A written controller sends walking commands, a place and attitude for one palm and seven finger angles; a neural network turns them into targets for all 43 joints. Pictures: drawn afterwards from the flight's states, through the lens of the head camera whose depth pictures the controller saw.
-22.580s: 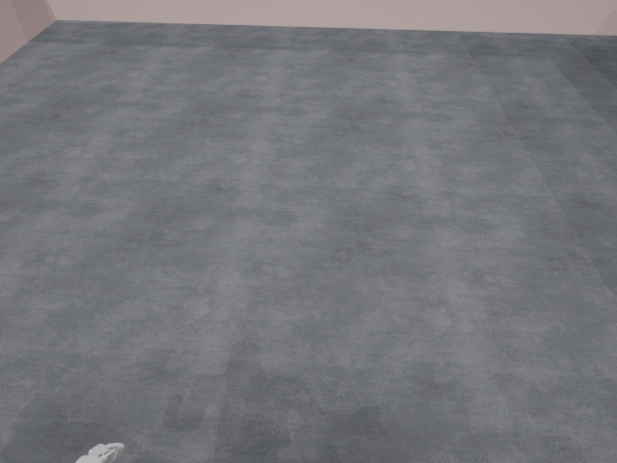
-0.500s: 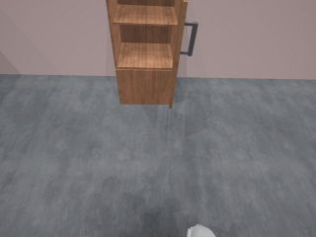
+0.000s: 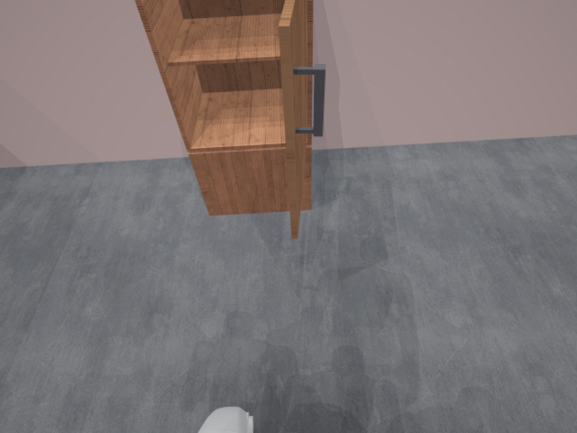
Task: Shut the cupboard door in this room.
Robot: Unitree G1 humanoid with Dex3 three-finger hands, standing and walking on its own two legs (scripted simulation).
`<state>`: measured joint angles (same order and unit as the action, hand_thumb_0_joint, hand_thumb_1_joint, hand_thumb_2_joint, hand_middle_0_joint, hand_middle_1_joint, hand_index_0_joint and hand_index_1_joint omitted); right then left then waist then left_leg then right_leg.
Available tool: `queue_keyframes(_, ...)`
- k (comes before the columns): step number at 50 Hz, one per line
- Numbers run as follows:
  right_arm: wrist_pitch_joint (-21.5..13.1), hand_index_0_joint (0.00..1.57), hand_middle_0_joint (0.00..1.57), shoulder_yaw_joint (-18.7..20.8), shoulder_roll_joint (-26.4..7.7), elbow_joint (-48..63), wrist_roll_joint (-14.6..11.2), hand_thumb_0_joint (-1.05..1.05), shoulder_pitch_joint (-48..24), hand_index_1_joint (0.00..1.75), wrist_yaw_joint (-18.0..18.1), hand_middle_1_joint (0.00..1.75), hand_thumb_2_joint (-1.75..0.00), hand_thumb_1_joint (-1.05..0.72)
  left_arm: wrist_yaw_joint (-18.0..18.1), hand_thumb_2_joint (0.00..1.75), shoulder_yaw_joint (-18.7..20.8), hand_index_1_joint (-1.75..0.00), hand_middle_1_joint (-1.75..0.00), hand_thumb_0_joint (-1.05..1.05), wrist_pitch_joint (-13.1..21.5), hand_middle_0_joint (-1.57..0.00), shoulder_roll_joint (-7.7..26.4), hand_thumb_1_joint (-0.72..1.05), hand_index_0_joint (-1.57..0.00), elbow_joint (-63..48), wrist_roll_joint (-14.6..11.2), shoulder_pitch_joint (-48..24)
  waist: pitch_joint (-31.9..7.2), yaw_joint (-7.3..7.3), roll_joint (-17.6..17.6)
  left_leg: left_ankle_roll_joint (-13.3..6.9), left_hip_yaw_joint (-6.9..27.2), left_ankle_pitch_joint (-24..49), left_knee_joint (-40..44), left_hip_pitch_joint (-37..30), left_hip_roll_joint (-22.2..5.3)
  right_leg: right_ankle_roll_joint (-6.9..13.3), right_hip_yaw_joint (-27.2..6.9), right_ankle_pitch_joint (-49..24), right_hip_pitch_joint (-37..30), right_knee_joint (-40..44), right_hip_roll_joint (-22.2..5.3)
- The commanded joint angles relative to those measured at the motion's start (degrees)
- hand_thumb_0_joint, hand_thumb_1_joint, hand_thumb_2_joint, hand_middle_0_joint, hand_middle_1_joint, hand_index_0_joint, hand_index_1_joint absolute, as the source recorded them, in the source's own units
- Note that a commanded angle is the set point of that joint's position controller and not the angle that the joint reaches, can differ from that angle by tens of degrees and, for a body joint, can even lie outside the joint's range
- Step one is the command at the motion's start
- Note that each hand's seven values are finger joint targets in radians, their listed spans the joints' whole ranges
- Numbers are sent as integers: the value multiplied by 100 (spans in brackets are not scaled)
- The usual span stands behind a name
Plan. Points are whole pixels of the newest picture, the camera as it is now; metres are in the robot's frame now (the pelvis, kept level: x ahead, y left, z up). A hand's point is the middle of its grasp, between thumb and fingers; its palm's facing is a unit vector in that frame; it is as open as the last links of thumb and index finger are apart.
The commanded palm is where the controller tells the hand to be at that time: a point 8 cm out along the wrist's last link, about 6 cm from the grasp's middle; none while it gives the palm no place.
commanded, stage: stand and wait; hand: left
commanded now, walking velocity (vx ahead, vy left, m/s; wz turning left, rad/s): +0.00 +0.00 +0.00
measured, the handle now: (309, 102) +0.71 -0.01 +0.06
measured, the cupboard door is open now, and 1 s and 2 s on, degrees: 82 82 82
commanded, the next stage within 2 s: look at it before walking up in 1.10 s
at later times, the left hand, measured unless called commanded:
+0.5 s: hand out of the picture +0.09 +0.18 -0.18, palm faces +0.05 -0.99 -0.14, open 7.4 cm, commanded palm none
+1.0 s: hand out of the picture +0.13 +0.18 -0.17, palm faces +0.02 -0.98 -0.18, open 7.4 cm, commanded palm none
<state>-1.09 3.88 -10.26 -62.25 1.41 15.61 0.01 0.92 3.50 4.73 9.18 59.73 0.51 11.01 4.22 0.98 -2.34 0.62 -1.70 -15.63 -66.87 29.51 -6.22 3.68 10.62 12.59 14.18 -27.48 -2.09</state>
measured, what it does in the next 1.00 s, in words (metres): walks ahead: left foot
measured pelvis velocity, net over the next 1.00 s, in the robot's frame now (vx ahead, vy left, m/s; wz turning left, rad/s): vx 0.14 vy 0.01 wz -0.01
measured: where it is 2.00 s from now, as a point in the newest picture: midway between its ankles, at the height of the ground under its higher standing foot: outside the picture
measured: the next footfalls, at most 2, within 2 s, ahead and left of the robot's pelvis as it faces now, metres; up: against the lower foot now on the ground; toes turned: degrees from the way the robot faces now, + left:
left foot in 0.24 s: +0.18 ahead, +0.14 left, +0.00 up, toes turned +7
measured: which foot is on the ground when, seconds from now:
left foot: up 0.00-0.22, down 0.24-1.00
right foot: down 0.00-1.00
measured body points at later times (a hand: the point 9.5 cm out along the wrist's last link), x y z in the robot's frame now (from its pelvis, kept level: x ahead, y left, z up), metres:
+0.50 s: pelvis +0.11 +0.03 +0.00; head +0.12 +0.04 +0.45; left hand +0.09 +0.24 -0.17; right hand +0.21 -0.17 -0.16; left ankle +0.14 +0.13 -0.74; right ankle +0.08 -0.10 -0.74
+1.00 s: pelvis +0.14 +0.01 +0.00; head +0.15 +0.01 +0.45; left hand +0.13 +0.23 -0.16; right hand +0.10 -0.19 -0.16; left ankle +0.14 +0.13 -0.74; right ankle +0.08 -0.10 -0.74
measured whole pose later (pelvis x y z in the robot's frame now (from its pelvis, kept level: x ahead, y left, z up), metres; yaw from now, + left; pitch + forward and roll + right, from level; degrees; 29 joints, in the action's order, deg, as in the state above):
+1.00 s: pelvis +0.14 +0.01 +0.00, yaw +0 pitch -1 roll +1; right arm -0.6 0.1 -6.8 -68.3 0.2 18.0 1.7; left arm 2.3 -0.6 0.8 7.7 65.0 -0.1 16.6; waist 2.6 0.5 0.3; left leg 0.2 -6.8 -11.8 -22.5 9.3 -2.1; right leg -0.4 5.6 17.6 2.8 -21.8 -2.5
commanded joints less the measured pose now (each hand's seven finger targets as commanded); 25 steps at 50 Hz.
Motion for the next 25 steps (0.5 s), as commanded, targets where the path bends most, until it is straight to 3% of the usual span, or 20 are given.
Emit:
queue_keyframes(1,46,20,20,-72,88,172,2,0,422,30,-48,30,-90,-90,-18,90,-44,-30,-30,0,58,-20,532,90,-20,16,69,493,-194,94,893,185,-81,291,949,-181,-119,337,-759,-2318,85,1367,-1331)
queue_keyframes(3,25,20,20,-127,43,267,-12,0,84,30,-62,30,-90,-90,-17,90,-60,-30,-30,0,44,-20,613,90,-20,87,50,613,-242,-4,925,216,-220,381,1628,-229,-55,360,-653,-2832,-271,1232,-1266)
queue_keyframes(7,-44,20,20,-217,-23,390,-46,0,-596,30,-29,30,-90,-90,15,90,-109,-30,-30,0,-41,-20,671,90,-20,320,43,936,-238,-238,984,172,-329,294,2722,-623,148,368,-810,-3456,-763,962,-1336)
queue_keyframes(10,-92,20,20,-251,-130,291,-44,0,-514,30,26,30,-90,-90,62,90,-128,-30,-30,0,-147,-20,672,90,-20,398,12,868,-341,-130,953,139,-330,952,3805,-1626,244,149,-710,-2943,-632,558,-1164)
queue_keyframes(11,-135,20,20,-228,-290,202,-43,0,-301,30,31,30,-90,-90,73,90,-141,-30,-30,0,-183,-20,603,90,-20,435,12,921,-437,-65,584,94,-198,2034,4105,-2176,117,-29,-615,-2391,-414,242,-981)
queue_keyframes(12,-188,20,20,-199,-530,127,-29,0,-63,30,57,30,-90,-90,92,90,-188,-30,-30,0,-202,-20,435,90,-20,458,8,1138,-734,-48,-31,-95,128,3451,4086,-2850,-342,-245,-473,-1594,-153,-155,-710)
queue_keyframes(13,-155,20,20,-140,-732,69,-30,0,51,30,83,30,-90,-90,127,90,-227,-30,-30,0,-233,-20,256,90,-20,475,14,1318,-737,-56,-383,-384,464,4051,3978,-3166,-815,-394,-389,-233,191,-245,-456)
queue_keyframes(14,-144,20,20,-165,-800,29,-67,0,-50,30,146,30,-90,-90,119,90,-290,-30,-30,0,-273,-20,185,90,-20,532,-20,1380,-914,-76,-1030,-708,855,4226,4184,-3247,-1157,-541,-343,956,281,-524,-349)
queue_keyframes(15,-110,20,20,-176,-765,8,-76,0,-94,30,184,30,-90,-90,118,90,-297,-30,-30,0,-318,-20,256,90,-20,558,-36,1266,-941,-28,-1276,-911,1082,3952,4578,-2960,-1239,-587,-430,1643,146,-995,-310)
queue_keyframes(17,-82,20,20,-189,-677,34,-69,0,-403,30,222,30,-90,-90,90,90,-289,-30,-30,0,-372,-20,260,90,-20,578,-29,1121,-526,-147,-837,-991,984,3491,4778,-2558,-1122,-530,-702,1782,295,-1254,-392)
queue_keyframes(18,-88,20,20,-181,-627,33,-73,0,-453,30,228,30,-90,-90,85,90,-294,-30,-30,0,-370,-20,228,90,-20,609,-13,1149,-603,-168,-682,-966,869,3427,4717,-2612,-1030,-529,-753,1587,287,-1101,-417)
queue_keyframes(21,-76,20,20,-169,-511,32,-118,0,-647,30,216,30,-90,-90,87,90,-299,-30,-30,0,-364,-20,196,90,-20,719,12,1349,-638,-306,-136,-696,531,2263,4648,-2201,-664,-536,-750,618,-249,-58,-418)
queue_keyframes(23,-56,20,20,-158,-306,29,-133,0,-569,30,169,30,-90,-90,102,90,-313,-30,-30,0,-339,-20,274,90,-20,722,50,1335,-476,-209,200,-307,258,1127,4599,-2010,-215,-481,-944,-197,-345,735,-550)
queue_keyframes(24,-44,20,20,-158,-269,26,-131,0,-515,30,147,30,-90,-90,100,90,-328,-30,-30,0,-331,-20,344,90,-20,686,38,1185,-273,-132,350,-209,238,708,4701,-1980,-120,-448,-970,-118,-182,785,-604)
queue_keyframes(25,-29,20,20,-145,-239,8,-111,0,-485,30,145,30,-90,-90,96,90,-319,-30,-30,0,-319,-20,334,90,-20,653,39,1072,-51,-110,643,-170,201,748,4668,-2025,-90,-417,-1001,-169,-4,807,-582)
